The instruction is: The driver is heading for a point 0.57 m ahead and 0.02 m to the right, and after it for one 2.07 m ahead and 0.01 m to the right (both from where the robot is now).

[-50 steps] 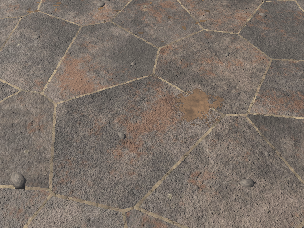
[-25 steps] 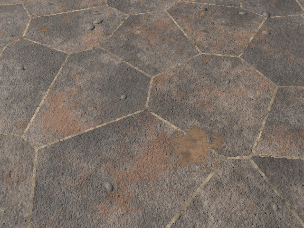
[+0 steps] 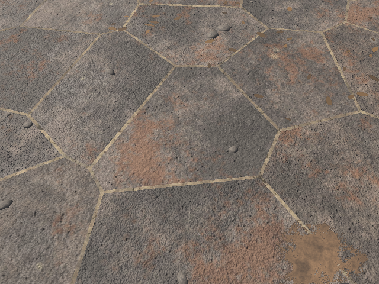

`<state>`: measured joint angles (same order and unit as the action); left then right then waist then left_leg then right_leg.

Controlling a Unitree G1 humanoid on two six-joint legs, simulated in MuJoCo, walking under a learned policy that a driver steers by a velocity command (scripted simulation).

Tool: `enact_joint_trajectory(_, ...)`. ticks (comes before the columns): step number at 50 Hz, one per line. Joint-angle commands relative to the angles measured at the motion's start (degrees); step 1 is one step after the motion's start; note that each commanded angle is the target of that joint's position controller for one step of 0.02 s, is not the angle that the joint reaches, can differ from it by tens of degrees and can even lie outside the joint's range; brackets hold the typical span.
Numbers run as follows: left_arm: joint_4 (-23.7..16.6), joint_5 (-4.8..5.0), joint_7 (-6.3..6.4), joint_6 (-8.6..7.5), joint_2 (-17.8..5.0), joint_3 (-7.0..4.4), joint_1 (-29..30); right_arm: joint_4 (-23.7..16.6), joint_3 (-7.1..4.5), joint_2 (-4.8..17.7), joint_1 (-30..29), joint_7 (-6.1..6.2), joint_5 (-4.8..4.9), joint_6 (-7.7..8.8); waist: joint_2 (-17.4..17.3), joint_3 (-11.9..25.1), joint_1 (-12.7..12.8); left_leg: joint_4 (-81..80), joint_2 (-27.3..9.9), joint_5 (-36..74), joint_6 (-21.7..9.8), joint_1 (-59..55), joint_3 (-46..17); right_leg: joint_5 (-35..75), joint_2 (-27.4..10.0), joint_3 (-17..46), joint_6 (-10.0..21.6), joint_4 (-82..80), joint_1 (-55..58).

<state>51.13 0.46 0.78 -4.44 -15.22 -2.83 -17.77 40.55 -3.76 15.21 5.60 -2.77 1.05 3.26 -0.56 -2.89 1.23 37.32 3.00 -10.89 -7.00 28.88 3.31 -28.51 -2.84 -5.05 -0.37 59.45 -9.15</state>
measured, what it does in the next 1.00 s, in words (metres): walks ahead: right foot, then left foot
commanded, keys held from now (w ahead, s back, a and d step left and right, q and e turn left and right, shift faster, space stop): w+q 0.06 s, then w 0.94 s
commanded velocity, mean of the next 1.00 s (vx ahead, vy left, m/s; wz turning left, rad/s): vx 0.50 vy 0.00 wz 0.16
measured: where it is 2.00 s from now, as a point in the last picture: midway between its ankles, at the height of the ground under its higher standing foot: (177, 127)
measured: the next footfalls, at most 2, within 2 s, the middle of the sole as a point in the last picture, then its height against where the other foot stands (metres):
right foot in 0.46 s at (235, 279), level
left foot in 1.00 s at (157, 210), level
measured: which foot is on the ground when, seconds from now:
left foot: down 0.00-0.48, up 0.50-0.98, down 1.00-1.00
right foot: up 0.00-0.44, down 0.46-1.00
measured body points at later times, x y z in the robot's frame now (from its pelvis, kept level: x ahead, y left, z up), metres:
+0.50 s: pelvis +0.29 -0.03 +0.01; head +0.33 -0.03 +0.46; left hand +0.47 +0.24 -0.07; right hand +0.35 -0.31 -0.12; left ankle +0.10 +0.06 -0.69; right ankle +0.41 -0.11 -0.72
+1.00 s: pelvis +0.56 +0.04 +0.01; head +0.59 +0.05 +0.46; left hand +0.50 +0.31 -0.12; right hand +0.82 -0.15 -0.06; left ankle +0.66 +0.16 -0.72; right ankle +0.42 -0.12 -0.71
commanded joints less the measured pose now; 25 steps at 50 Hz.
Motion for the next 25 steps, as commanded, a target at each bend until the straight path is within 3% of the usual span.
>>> enact_joint_trajectory(1,-9.8,1.98,-1.19,-5.09,-7.7,-0.95,6.8,-0.3,-3.07,9.7,15.0,0.89,-0.23,0.81,-2.3,12.9,-6.7,-20.1,-18.8,2.3,-13.7,-41.6,-36.2,4.3,0.0,10.8,2.3,19.0,-38.3)
enact_joint_trajectory(2,-9.1,0.74,-0.65,-4.94,-7.3,-1.14,6.6,-1.4,-2.51,8.0,10.5,0.84,0.01,0.89,2.0,8.8,-3.6,-20.7,-16.1,7.6,-11.6,-32.3,-29.8,7.5,-2.3,10.2,1.9,13.9,-34.8)
enact_joint_trajectory(3,-8.9,-0.29,-0.33,-4.20,-8.0,-1.73,5.5,-2.4,-1.95,6.3,7.6,0.97,-0.33,0.90,1.5,6.9,-1.4,-21.9,-14.1,12.2,-10.6,-25.8,-25.7,9.6,-3.8,10.1,1.2,10.1,-30.5)
enact_joint_trajectory(4,-8.7,-0.53,-0.43,-3.21,-7.8,-1.92,4.0,-3.0,-1.64,5.6,6.5,1.12,-0.70,0.90,0.3,6.5,0.0,-23.2,-13.0,14.4,-10.3,-21.9,-23.6,10.9,-4.7,9.9,0.6,8.2,-27.4)
enact_joint_trajectory(6,-8.8,-1.06,-0.37,-1.85,-6.0,-1.73,2.9,-2.7,-1.73,6.2,7.1,1.50,-0.59,1.34,-0.6,6.1,0.7,-24.5,-11.8,21.0,-10.5,-17.6,-19.3,13.7,-4.8,8.3,-1.2,4.3,-25.5)
enact_joint_trajectory(9,-10.8,-1.34,-0.10,-1.32,-4.5,-1.12,8.3,-1.0,-1.88,7.4,10.5,2.48,-0.54,1.48,-2.1,4.2,-1.2,-25.4,-9.9,24.9,-8.7,-16.1,-14.4,23.0,-4.3,6.9,-2.6,-6.0,-27.4)
enact_joint_trajectory(12,-12.1,-0.85,-0.63,-1.73,-3.3,-0.51,14.3,0.2,-1.74,7.7,13.1,2.88,-0.25,1.23,-3.3,3.6,-4.0,-25.0,-8.3,19.6,-6.0,-17.5,-12.1,33.6,-2.5,6.3,-2.0,-19.1,-25.4)
enact_joint_trajectory(14,-13.0,-0.31,-1.22,-2.05,-3.3,-0.34,17.7,1.0,-1.73,8.3,14.7,2.87,-0.16,1.23,-4.0,2.5,-5.7,-25.2,-9.5,14.1,-5.6,-18.9,-13.4,36.9,-1.3,5.9,-1.5,-24.2,-24.6)
enact_joint_trajectory(17,-14.7,-0.07,-2.19,-2.67,-4.5,-0.53,21.3,2.4,-1.74,8.6,17.0,2.96,-0.03,0.93,-4.0,0.8,-6.9,-22.6,-13.0,13.8,-5.8,-25.7,-16.6,33.8,-0.7,6.6,0.2,-28.1,-28.0)
enact_joint_trajectory(20,-15.2,-0.12,-2.96,-3.27,-5.6,-0.88,20.0,3.2,-2.03,9.3,17.1,3.46,-0.14,0.23,-5.0,1.0,-5.2,-19.0,-15.6,20.0,-4.5,-31.2,-18.6,26.9,0.3,6.3,2.8,-30.8,-26.9)
enact_joint_trajectory(21,-14.7,-0.13,-2.94,-3.37,-6.4,-1.27,17.3,3.0,-2.14,9.7,16.1,3.55,-0.19,0.02,-5.6,2.4,-3.5,-16.3,-15.1,27.2,-3.7,-31.5,-18.0,24.7,1.6,5.2,3.8,-31.5,-22.5)
enact_joint_trajectory(22,-13.0,-0.23,-2.70,-3.44,-7.7,-2.07,11.4,2.7,-2.00,9.6,14.8,3.55,-0.26,-0.19,-5.3,5.8,-0.2,-10.2,-12.9,36.5,-2.7,-30.6,-16.1,25.8,3.4,3.4,5.3,-33.3,-13.7)
enact_joint_trajectory(23,-11.1,-0.76,-2.37,-3.46,-10.2,-2.99,2.5,1.9,-1.23,8.1,13.9,3.44,-0.72,-0.18,-3.8,12.9,3.8,1.2,-9.8,35.6,-1.0,-24.9,-13.6,29.2,-0.2,6.6,8.2,-31.3,1.1)
enact_joint_trajectory(24,-10.0,-1.68,-2.01,-3.35,-14.9,-4.18,-6.1,1.0,0.13,3.9,19.3,3.22,-1.15,0.47,6.7,22.5,4.2,22.1,-2.5,15.5,2.8,-5.8,-10.0,27.5,-13.3,25.6,15.8,-30.4,24.3)
enact_joint_trajectory(25,-7.9,-0.48,-2.42,-2.79,-13.1,-3.97,-9.6,1.9,0.86,2.6,22.6,2.91,-0.14,1.29,18.7,27.0,4.0,35.7,2.9,-21.1,4.8,8.3,-10.7,16.1,-20.5,46.4,21.0,-39.0,33.0)
Keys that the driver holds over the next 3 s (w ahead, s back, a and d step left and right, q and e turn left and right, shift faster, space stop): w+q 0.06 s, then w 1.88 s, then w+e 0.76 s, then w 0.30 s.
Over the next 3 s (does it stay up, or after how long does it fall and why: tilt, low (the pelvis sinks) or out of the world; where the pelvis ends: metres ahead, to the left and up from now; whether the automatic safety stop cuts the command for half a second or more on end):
stays up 1.60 0.05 0.03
